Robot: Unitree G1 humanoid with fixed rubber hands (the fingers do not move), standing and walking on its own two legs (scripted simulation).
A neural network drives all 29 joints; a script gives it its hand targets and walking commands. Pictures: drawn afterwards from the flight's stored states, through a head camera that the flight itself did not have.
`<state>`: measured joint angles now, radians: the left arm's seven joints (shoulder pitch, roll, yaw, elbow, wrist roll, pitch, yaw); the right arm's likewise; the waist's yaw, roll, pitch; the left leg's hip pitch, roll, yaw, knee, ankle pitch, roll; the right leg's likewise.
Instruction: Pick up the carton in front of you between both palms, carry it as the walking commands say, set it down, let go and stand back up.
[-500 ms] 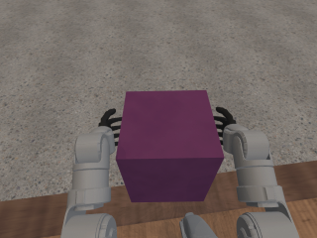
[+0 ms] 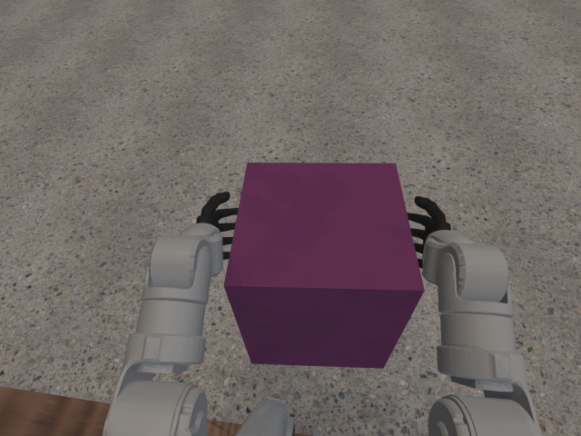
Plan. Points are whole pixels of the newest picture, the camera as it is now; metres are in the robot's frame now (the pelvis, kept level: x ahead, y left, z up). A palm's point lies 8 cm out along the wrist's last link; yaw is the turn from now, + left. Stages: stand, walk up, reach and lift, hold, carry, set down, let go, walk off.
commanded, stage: carry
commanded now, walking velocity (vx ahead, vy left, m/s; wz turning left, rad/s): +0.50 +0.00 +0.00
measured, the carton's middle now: (318, 270) +0.36 +0.04 +0.01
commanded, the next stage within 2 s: none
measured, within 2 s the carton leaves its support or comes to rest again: neither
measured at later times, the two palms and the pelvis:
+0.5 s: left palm (296, 128) +0.77 +0.13 -0.03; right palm (428, 137) +0.76 -0.17 -0.03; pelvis +0.41 +0.01 -0.15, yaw +1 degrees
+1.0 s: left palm (288, 70) +1.10 +0.21 -0.07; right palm (388, 74) +1.10 -0.09 -0.07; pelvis +0.74 +0.05 -0.16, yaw +0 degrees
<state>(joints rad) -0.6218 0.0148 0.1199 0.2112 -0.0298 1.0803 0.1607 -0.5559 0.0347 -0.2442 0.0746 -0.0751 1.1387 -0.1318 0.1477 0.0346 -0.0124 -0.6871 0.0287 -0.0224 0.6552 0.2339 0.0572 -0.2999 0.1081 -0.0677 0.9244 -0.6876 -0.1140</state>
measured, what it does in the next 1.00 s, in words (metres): goes down: left foot 0.11 m lower, then right foot 0.11 m lower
